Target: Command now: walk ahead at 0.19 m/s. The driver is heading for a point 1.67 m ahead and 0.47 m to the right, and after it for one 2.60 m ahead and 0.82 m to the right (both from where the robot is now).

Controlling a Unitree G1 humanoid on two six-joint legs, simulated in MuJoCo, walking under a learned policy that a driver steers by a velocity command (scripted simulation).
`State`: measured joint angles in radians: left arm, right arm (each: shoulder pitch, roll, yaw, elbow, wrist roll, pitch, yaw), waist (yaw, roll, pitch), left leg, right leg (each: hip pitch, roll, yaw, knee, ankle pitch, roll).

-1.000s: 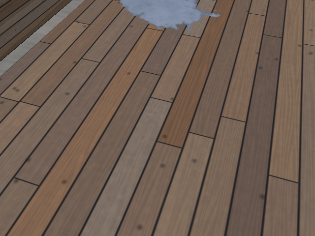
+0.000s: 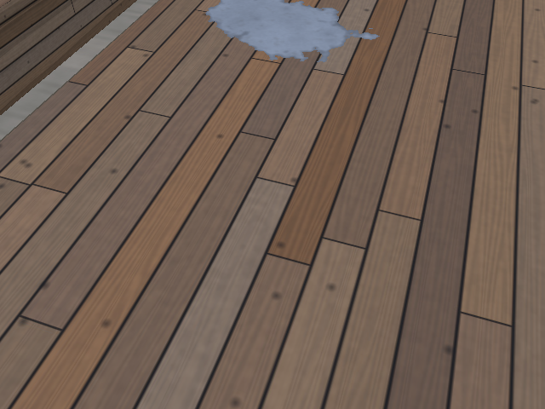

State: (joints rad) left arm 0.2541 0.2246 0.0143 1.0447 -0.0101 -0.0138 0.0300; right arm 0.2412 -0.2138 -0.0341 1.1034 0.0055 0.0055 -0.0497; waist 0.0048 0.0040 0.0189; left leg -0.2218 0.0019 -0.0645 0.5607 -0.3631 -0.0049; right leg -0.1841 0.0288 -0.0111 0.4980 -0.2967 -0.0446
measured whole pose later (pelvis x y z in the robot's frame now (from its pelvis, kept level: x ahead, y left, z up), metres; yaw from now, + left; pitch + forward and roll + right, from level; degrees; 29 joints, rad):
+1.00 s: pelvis +0.44 +0.00 +0.01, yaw -8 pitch +1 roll -1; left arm 0.35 0.25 0.05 0.93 -0.01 -0.08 0.00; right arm 0.04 -0.28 -0.05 0.83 -0.01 -0.11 -0.02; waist 0.08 0.03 0.02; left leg -0.65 0.10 -0.10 0.69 -0.02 -0.03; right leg -0.12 0.11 0.07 0.27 -0.17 -0.08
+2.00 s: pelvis +0.92 -0.20 +0.01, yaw -41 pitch +1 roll +0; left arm 0.32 0.26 0.06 0.74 0.00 -0.06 -0.01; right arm 0.12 -0.31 -0.05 0.75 0.00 -0.09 0.01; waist 0.04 0.05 0.03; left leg -0.70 0.13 -0.05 0.82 -0.02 -0.04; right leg -0.12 0.11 0.04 0.28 -0.19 -0.10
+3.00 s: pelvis +1.41 -0.49 +0.01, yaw -9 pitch +1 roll -2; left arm 0.33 0.27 0.06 0.79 0.01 -0.09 0.00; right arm 0.20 -0.32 -0.08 0.63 0.02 -0.01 0.01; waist 0.06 0.06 0.02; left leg -0.69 0.08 -0.07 1.02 -0.19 -0.02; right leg -0.10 0.02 -0.11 0.30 -0.23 -0.03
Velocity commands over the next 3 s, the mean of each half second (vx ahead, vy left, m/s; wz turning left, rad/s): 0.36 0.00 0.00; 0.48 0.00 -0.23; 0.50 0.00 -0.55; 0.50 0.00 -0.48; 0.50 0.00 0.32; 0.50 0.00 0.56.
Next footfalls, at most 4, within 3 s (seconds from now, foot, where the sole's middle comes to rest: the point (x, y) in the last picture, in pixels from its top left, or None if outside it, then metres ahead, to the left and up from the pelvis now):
0.20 left None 0.08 0.15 -0.77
0.66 right None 0.45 -0.08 -0.77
1.16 left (248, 330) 0.74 0.10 -0.77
1.70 right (373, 285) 0.89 -0.25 -0.77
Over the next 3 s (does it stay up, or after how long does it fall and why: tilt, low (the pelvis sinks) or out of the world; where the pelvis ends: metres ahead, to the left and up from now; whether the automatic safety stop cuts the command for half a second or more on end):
stays up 1.41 -0.49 0.01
